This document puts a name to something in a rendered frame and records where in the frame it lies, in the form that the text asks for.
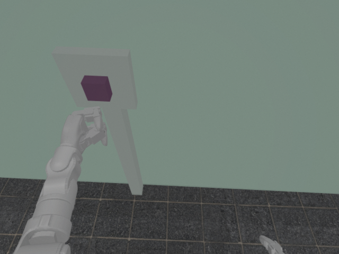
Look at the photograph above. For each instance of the panel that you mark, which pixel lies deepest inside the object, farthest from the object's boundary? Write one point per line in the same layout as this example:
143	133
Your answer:
75	62

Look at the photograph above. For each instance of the robot left hand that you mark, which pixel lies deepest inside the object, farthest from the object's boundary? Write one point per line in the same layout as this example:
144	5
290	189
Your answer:
77	134

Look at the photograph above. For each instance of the left robot upper arm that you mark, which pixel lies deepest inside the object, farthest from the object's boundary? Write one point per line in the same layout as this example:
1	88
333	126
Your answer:
45	248

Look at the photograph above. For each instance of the robot left forearm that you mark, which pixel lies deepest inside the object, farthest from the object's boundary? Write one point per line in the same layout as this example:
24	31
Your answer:
51	219

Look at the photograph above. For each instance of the button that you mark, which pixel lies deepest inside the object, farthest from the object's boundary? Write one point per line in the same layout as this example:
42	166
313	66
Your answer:
97	88

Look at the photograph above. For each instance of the robot right hand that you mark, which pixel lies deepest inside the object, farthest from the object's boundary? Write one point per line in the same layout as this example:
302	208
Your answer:
272	246

